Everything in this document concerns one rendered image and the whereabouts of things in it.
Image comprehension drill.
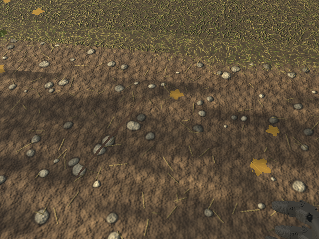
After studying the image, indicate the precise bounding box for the right robot hand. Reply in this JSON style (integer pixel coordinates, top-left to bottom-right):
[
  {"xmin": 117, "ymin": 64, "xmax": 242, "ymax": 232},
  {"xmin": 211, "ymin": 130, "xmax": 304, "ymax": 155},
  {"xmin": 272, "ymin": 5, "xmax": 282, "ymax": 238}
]
[{"xmin": 265, "ymin": 200, "xmax": 319, "ymax": 239}]

